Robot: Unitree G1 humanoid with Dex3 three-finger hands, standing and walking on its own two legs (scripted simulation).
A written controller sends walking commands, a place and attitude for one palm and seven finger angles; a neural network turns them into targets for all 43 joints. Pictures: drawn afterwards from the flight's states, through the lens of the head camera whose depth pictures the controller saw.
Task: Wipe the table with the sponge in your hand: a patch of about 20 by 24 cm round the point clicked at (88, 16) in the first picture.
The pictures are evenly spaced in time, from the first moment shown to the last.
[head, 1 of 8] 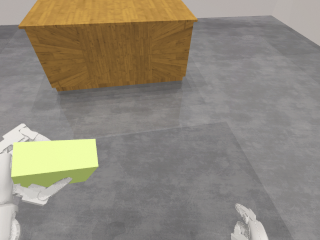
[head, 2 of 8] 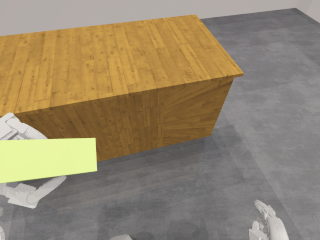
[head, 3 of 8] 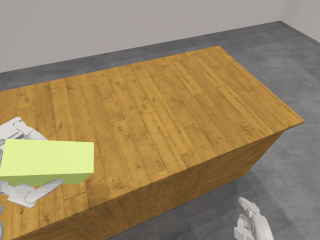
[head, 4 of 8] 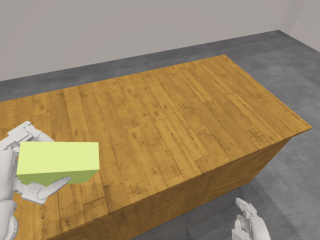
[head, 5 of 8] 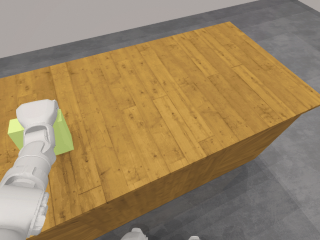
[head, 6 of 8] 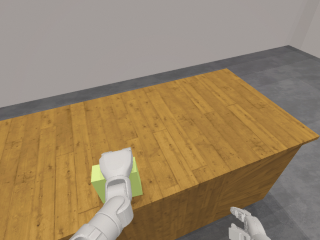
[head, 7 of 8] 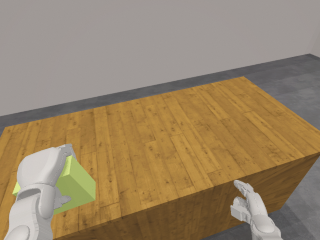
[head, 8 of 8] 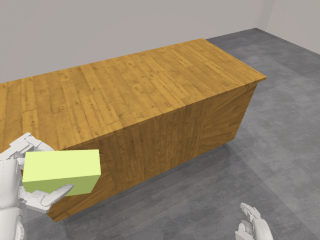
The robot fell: no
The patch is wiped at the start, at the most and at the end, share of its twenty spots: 0.00 1.00 1.00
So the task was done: yes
